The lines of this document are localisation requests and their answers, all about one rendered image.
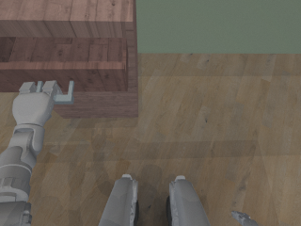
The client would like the handle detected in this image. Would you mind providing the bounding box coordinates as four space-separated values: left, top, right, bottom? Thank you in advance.
36 81 74 105

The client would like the left robot thigh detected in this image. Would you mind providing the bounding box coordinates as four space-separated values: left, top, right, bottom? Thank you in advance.
98 177 138 226

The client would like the left robot hand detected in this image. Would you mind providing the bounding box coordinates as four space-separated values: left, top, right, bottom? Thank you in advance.
12 80 63 127

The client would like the robot thigh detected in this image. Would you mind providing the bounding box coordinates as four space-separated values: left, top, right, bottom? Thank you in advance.
169 179 211 226
98 177 138 226

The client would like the right robot thigh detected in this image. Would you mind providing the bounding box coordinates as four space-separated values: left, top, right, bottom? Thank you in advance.
169 179 211 226

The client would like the cabinet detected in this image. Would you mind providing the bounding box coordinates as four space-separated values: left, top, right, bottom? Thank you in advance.
0 0 138 119

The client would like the robot left upper arm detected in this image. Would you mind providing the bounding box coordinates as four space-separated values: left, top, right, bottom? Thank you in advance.
0 201 32 226

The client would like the drawer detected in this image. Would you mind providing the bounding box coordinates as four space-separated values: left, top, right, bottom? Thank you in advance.
0 37 129 93

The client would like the left robot forearm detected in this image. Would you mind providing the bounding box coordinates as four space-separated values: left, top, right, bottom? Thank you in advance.
0 123 45 202

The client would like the right robot hand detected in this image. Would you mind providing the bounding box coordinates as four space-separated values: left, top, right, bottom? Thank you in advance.
231 211 259 226

